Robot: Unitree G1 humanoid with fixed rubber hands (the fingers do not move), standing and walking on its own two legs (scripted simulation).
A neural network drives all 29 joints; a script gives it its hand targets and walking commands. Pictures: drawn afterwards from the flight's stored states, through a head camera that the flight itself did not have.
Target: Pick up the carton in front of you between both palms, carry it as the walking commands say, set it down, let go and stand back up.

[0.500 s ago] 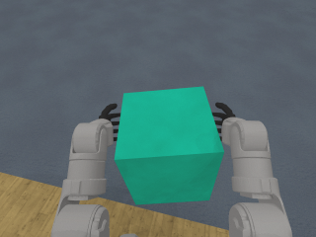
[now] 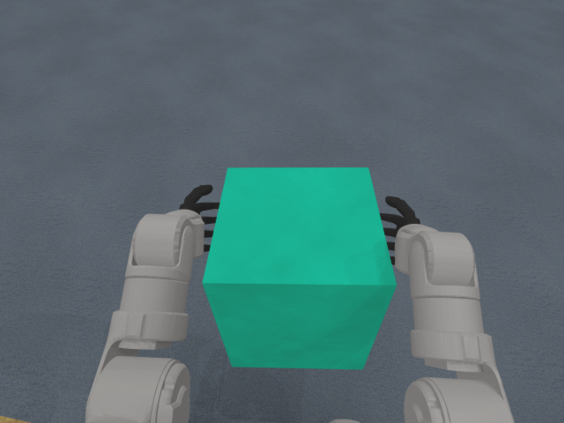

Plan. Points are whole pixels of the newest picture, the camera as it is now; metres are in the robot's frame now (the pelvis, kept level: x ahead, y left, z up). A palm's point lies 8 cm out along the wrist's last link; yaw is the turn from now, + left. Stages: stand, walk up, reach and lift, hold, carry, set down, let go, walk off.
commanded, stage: carry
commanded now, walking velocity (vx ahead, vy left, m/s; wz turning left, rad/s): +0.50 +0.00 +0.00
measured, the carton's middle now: (297, 271) +0.35 -0.01 +0.00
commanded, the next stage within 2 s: none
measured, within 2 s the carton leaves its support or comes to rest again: neither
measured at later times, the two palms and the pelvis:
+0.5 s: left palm (231, 107) +0.64 +0.12 +0.09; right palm (387, 106) +0.66 -0.18 +0.09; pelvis +0.29 -0.05 +0.00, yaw +2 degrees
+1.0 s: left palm (224, 56) +0.86 +0.16 +0.08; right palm (352, 58) +0.86 -0.14 +0.08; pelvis +0.59 +0.01 +0.01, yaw -1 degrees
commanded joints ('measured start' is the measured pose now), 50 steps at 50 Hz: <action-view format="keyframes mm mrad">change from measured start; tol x16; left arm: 1 -750 -1207 -592 -241 -435 -57 -205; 18 -632 -982 -525 -111 -305 -6 -216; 26 -778 -1216 -595 -274 -467 -29 -257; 40 -181 -1098 -701 -507 -315 9 -287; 50 -76 -1128 -784 -582 -347 7 -308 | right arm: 1 -877 1157 649 -258 510 -50 245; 20 -790 1118 617 -41 471 -8 276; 45 -24 1101 762 -385 324 17 295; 50 -79 1132 794 -494 385 6 314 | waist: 1 -20 94 -534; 15 -32 138 -468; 19 66 -254 -691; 23 40 -52 -525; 41 29 -144 -424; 45 -8 268 -546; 50 7 81 -395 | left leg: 1 519 293 -379 -161 303 90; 15 518 176 -98 54 799 -36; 16 417 157 -52 173 704 -71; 18 -126 13 -76 596 -306 -134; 20 -352 33 -149 766 -352 -111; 38 -199 57 50 -78 155 -154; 42 332 40 109 -244 209 -117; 44 828 446 -499 -175 246 91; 45 819 466 -615 -264 237 128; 50 436 357 -216 -337 296 5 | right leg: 1 -182 -42 11 -38 52 16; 12 -161 27 -114 -574 408 -11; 16 412 51 -158 -820 571 -56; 18 976 -390 431 -636 914 -243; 19 1005 -400 576 -733 623 -312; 24 688 -262 298 -859 491 -167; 41 735 -154 -88 -710 1038 -31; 45 -134 30 -38 -6 -73 41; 50 -37 -91 -28 -202 68 38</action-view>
